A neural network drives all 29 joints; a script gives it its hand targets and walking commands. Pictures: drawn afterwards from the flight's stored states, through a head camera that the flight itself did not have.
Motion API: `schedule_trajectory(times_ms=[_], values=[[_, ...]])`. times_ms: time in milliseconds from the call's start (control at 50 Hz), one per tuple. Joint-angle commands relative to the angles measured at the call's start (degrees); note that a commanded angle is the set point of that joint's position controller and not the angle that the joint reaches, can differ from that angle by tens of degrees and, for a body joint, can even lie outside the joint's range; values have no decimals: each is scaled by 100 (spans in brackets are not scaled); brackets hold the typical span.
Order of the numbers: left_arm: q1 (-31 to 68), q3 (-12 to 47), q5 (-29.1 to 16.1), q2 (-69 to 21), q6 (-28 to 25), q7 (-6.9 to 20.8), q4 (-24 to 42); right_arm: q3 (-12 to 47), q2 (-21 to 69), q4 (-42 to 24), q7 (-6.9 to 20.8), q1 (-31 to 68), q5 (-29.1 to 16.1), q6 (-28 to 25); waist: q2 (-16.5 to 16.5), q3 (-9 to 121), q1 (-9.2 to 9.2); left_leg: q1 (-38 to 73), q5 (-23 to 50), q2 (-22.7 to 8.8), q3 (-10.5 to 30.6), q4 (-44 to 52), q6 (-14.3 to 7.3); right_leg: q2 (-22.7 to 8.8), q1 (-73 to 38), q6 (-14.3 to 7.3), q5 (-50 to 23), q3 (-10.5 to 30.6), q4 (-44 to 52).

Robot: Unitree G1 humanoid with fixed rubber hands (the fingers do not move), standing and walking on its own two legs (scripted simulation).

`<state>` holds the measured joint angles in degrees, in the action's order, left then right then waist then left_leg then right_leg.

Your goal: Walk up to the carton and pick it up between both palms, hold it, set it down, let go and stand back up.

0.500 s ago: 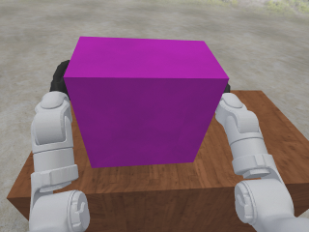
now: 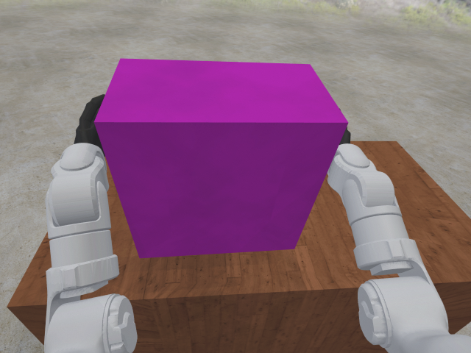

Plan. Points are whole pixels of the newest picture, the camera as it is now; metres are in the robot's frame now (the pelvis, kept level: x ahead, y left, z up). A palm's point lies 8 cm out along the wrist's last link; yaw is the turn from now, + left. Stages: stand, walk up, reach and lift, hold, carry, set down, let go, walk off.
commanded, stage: hold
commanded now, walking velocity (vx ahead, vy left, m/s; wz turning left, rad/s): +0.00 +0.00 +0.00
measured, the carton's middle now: (219, 167) +0.37 +0.01 +0.18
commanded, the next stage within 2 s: none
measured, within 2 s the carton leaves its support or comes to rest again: neither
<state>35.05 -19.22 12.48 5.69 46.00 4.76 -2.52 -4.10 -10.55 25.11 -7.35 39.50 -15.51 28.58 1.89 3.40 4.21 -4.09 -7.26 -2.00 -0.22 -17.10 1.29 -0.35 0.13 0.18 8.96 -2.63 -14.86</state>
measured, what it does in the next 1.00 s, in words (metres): stands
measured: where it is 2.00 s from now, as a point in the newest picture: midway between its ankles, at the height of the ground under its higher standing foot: outside the picture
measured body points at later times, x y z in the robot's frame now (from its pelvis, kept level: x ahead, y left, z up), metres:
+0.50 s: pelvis -0.01 +0.00 +0.00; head -0.07 +0.02 +0.44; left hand +0.36 +0.20 +0.24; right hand +0.37 -0.18 +0.23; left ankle +0.03 +0.13 -0.75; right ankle +0.00 -0.12 -0.75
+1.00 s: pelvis +0.00 +0.00 +0.00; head -0.06 +0.02 +0.45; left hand +0.36 +0.20 +0.23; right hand +0.37 -0.18 +0.22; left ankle +0.03 +0.13 -0.75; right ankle +0.00 -0.12 -0.75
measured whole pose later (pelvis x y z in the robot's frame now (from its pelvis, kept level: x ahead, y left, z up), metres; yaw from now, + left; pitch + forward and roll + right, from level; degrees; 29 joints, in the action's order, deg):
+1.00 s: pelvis +0.00 +0.00 +0.00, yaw +0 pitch -6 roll -1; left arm 34.3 -19.0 12.0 5.8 46.5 4.3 -1.0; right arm -3.5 -10.8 24.4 -7.4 39.2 -16.0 28.6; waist 2.1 3.3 4.0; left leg -3.7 -7.6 -2.1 -0.3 -17.2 1.3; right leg -0.2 -0.3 0.2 9.2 -2.5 -14.7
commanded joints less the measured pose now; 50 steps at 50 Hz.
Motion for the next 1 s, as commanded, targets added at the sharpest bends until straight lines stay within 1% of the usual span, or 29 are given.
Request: schedule_trajectory(times_ms=[0, 60, 100, 120, 180, 200, 240, 260, 280, 300, 320, 360, 380, 400, 420, 460, 480, 560, 580, 640, 660, 680, 700, 780, 860, 880, 920, 940, 980], values=[[3460, 2737, -1057, -2636, -357, 726, 909, 2029, 2783, -1824, 830, 4196, -643, -311, -301, 2086, 38, 847, 1531, 399, -56, -33, 79, 402, -225, 65, -1194, 49, 51], [3332, 2611, -965, -2508, -292, 712, 747, 1984, 2737, -1641, 905, 4098, -630, -273, -375, 1859, -47, 605, 1096, 382, -85, 35, 46, 368, -120, 73, -948, 90, 55], [3560, 2459, -971, -2348, -312, 750, 551, 1962, 2757, -1473, 896, 4244, -577, -293, -139, 1798, -47, 532, 904, 411, -119, 93, -37, 322, -80, 93, -819, 103, 92], [3456, 2519, -939, -2532, -329, 748, 617, 2024, 2846, -1673, 901, 4270, -571, -345, -216, 1919, -113, 555, 981, 422, -139, 100, -14, 348, -265, 78, -885, 93, 68], [3586, 2540, -945, -2422, -356, 712, 553, 1944, 2839, -1600, 888, 4439, -572, -373, -323, 1962, -52, 630, 933, 447, -128, 29, -28, 315, -149, 111, -880, 85, 80], [3628, 2516, -955, -2481, -369, 723, 535, 1951, 2858, -1633, 883, 4483, -538, -371, -122, 1968, -99, 643, 881, 412, -135, 51, -54, 314, -123, 117, -833, 88, 112], [3753, 2673, -1072, -2561, -431, 689, 516, 1888, 2947, -1753, 939, 4597, -501, -466, -259, 2214, -92, 499, 740, 437, -151, 77, -37, 280, -146, 83, -674, 69, 94], [3769, 2574, -1028, -2570, -422, 698, 364, 1832, 2923, -1544, 945, 4557, -420, -424, -119, 2007, -84, 466, 599, 435, -134, 177, -76, 305, -117, 110, -561, 102, 132], [3806, 2710, -1124, -2617, -465, 686, 627, 1863, 3000, -1604, 946, 4522, -445, -476, -181, 2319, 14, 592, 711, 432, -113, 149, -46, 307, -178, 86, -700, 92, 77], [3785, 2715, -1093, -2588, -465, 660, 545, 1901, 2907, -1729, 937, 4543, -490, -495, -197, 2288, -27, 642, 880, 439, -116, 95, -51, 319, -71, 135, -810, 63, 57], [3681, 2583, -983, -2590, -418, 694, 184, 1761, 2843, -1236, 944, 4447, -395, -374, -200, 1668, -58, 457, 605, 405, -99, 153, -56, 281, 34, 124, -541, 80, 137], [3830, 2633, -1042, -2653, -450, 709, 209, 1780, 2872, -1385, 949, 4521, -419, -448, -146, 1865, 38, 465, 609, 441, -107, 143, -18, 295, 2, 113, -523, 66, 149], [3687, 2469, -919, -2614, -426, 723, 121, 1737, 2769, -1298, 934, 4375, -379, -420, -175, 1836, -23, 470, 529, 417, -109, 203, -56, 304, -42, 102, -531, 45, 170], [3664, 2426, -884, -2567, -371, 763, -40, 1642, 2709, -1112, 890, 4336, -351, -373, -208, 1627, 95, 363, 369, 438, -138, 253, -51, 290, -40, 109, -450, 76, 179], [3778, 2445, -941, -2538, -393, 780, 146, 1705, 2789, -1136, 909, 4510, -421, -406, -354, 1768, -21, 400, 422, 405, -147, 194, -28, 304, -28, 86, -405, 78, 120], [3849, 2551, -965, -2720, -374, 800, 104, 1601, 2723, -1123, 900, 4585, -360, -397, -358, 1717, 145, 406, 402, 386, -134, 204, -12, 292, -22, 46, -384, 107, 149], [3908, 2391, -909, -2623, -379, 778, -18, 1657, 2823, -979, 924, 4618, -417, -391, -449, 1658, 21, 404, 398, 411, -157, 234, -24, 272, -19, 38, -285, 84, 167], [3823, 2617, -1024, -2734, -443, 753, 320, 1730, 2832, -1240, 920, 4484, -493, -456, -396, 2053, 121, 572, 876, 410, -111, 111, 29, 324, -209, 75, -775, 34, 83], [3734, 2454, -954, -2622, -435, 756, 241, 1879, 2902, -1290, 933, 4618, -525, -446, -313, 2024, -102, 561, 997, 422, -112, 91, -31, 338, -253, 86, -834, 75, 76], [3742, 2660, -1083, -2791, -491, 676, 506, 1904, 2882, -1599, 976, 4612, -613, -509, -431, 2293, -69, 715, 1255, 391, -59, -16, 52, 386, -187, 49, -873, -35, 38], [3775, 2685, -1151, -2685, -515, 648, 668, 1987, 2908, -1756, 966, 4653, -709, -554, -315, 2573, -72, 870, 1394, 389, -29, -81, 63, 410, -174, 62, -1050, -25, 37], [3684, 2566, -1028, -2581, -451, 653, 394, 1973, 2862, -1652, 955, 4634, -626, -488, -216, 2183, -91, 661, 1170, 428, -104, -21, 7, 358, -137, 86, -931, -8, 62], [3770, 2708, -1075, -2660, -489, 635, 789, 2046, 2921, -1879, 953, 4614, -716, -531, -320, 2490, -118, 754, 1388, 432, -96, -95, 33, 385, -238, 115, -1139, -8, 15], [3526, 2741, -1072, -2629, -385, 649, 827, 2004, 2766, -1876, 899, 4263, -684, -416, -337, 2255, 10, 924, 1638, 404, -98, -88, 61, 413, -220, 134, -1378, 40, 32], [3436, 2660, -1001, -2468, -271, 744, 726, 1941, 2604, -1629, 840, 4124, -646, -292, -313, 1885, 100, 743, 1379, 406, -75, -25, 59, 378, -200, 85, -1161, 59, 48], [3188, 2569, -984, -2399, -257, 782, 714, 2004, 2666, -1739, 814, 3945, -666, -256, -129, 1797, 1, 665, 1336, 416, -112, -2, -13, 349, -282, 129, -1284, 145, 69], [3210, 2582, -999, -2406, -277, 771, 927, 2095, 2751, -1816, 794, 4011, -760, -264, -195, 2013, -48, 731, 1585, 443, -87, -64, 26, 355, -393, 150, -1630, 143, -13], [3238, 2650, -1027, -2513, -264, 786, 883, 2033, 2686, -1931, 757, 4008, -712, -276, -313, 2013, 87, 771, 1642, 445, -112, -93, 75, 390, -392, 125, -1623, 134, -8], [3245, 2713, -1004, -2447, -269, 788, 918, 2029, 2638, -2078, 747, 4128, -730, -296, -458, 2076, 32, 875, 1741, 440, -135, -98, 114, 375, -402, 106, -1636, 106, 27]])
